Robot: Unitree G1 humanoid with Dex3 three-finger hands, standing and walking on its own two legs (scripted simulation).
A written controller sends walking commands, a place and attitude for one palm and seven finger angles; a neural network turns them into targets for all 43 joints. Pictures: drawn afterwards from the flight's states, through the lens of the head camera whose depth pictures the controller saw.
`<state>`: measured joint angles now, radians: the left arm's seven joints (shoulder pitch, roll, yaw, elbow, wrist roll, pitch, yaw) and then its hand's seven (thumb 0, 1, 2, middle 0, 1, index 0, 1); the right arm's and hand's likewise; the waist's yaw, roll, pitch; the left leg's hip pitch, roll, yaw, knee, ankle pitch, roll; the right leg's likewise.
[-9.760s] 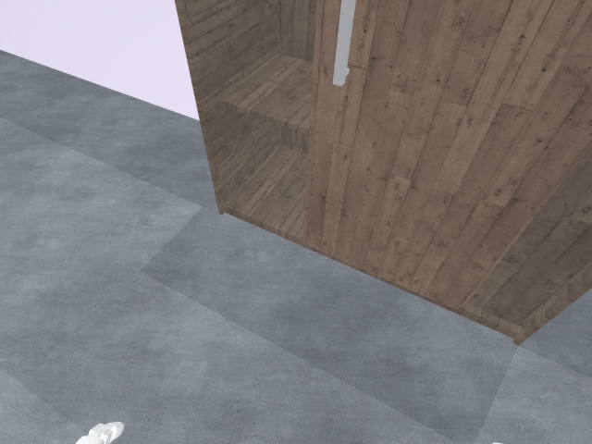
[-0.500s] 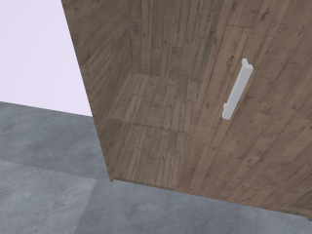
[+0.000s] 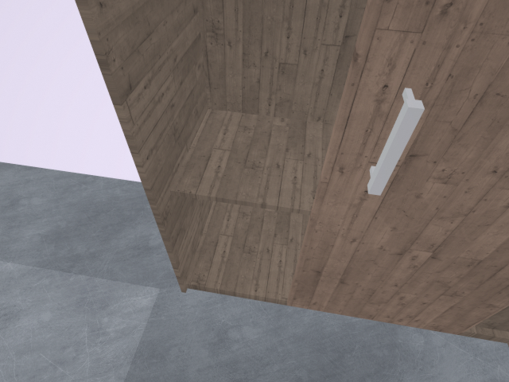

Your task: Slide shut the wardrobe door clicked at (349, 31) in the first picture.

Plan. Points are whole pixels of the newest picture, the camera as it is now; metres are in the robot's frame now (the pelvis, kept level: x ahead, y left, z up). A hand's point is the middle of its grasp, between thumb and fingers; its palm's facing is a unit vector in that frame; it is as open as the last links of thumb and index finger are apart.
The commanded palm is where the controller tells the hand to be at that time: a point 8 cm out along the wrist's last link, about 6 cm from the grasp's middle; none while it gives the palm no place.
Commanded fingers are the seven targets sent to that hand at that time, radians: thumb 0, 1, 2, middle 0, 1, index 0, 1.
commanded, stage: come to a stop and stand still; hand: right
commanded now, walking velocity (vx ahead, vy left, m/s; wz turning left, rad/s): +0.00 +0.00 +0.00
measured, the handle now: (390, 145) +0.48 -0.20 +0.13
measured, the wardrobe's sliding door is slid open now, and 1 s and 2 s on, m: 0.41 0.41 0.41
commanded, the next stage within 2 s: look again from close up in 0.52 s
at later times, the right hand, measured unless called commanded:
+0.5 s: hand out of the picture -0.01 -0.18 -0.18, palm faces +0.04 +0.98 -0.18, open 7.4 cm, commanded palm none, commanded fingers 0.00 -0.90 -0.90 0.20 0.30 0.20 0.30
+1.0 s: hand out of the picture -0.02 -0.23 -0.19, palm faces +0.00 +0.99 -0.17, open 7.4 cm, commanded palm none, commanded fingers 0.00 -0.90 -0.90 0.20 0.30 0.20 0.30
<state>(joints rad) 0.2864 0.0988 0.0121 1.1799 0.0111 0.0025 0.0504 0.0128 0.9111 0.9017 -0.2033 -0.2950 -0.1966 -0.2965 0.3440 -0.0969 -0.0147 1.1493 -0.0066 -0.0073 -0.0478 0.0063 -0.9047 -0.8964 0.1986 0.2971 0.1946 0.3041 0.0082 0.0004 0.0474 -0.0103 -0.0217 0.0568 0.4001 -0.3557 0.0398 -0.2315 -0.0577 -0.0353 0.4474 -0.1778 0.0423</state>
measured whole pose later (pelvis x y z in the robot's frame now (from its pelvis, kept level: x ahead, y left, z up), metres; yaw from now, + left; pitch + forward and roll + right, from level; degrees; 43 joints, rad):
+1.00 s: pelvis -0.04 -0.06 -0.01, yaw +1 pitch -3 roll +1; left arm 0.26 0.16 0.01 1.03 0.02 0.01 0.02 0.01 0.92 0.90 -0.20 -0.29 -0.20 -0.30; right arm 0.31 -0.16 0.00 1.02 -0.02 0.00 -0.04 0.01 -0.90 -0.90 0.20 0.30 0.19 0.30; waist 0.01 0.02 0.03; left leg -0.13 0.04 0.03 0.54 -0.37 -0.03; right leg -0.34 -0.01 -0.07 0.58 -0.19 -0.05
